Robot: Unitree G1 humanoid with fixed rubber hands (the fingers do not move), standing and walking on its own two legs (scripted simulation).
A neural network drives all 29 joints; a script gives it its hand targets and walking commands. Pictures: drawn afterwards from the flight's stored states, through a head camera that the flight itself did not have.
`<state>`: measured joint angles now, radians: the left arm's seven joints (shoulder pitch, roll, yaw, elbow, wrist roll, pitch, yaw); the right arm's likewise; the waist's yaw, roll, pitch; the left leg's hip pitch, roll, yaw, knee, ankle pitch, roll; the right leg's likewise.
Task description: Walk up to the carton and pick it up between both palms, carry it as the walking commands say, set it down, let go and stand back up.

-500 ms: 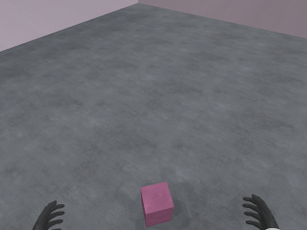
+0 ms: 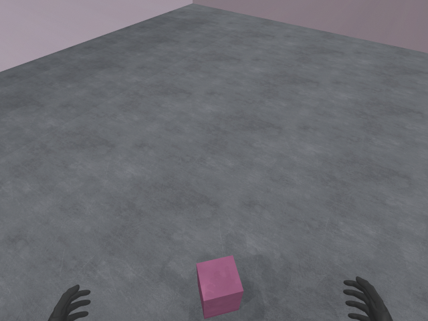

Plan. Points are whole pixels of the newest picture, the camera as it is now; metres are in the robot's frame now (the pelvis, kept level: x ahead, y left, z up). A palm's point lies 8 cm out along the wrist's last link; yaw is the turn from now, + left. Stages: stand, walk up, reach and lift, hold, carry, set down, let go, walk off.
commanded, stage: stand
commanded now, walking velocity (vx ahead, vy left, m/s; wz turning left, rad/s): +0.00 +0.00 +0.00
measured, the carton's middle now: (218, 287) +0.41 -0.01 -0.65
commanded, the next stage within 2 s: none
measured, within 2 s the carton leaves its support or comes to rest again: neither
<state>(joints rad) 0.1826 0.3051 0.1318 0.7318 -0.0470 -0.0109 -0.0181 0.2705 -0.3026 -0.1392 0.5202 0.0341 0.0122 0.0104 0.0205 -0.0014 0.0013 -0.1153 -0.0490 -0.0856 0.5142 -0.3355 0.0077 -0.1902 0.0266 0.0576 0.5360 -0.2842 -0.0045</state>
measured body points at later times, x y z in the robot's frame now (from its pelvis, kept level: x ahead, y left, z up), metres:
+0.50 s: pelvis -0.01 +0.00 +0.00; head -0.04 +0.00 +0.45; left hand +0.13 +0.30 -0.08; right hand +0.14 -0.30 -0.06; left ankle -0.03 +0.12 -0.73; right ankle +0.01 -0.12 -0.73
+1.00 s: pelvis -0.02 +0.00 +0.00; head -0.06 -0.01 +0.45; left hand +0.11 +0.31 -0.08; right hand +0.13 -0.30 -0.06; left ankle -0.03 +0.12 -0.73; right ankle +0.01 -0.12 -0.73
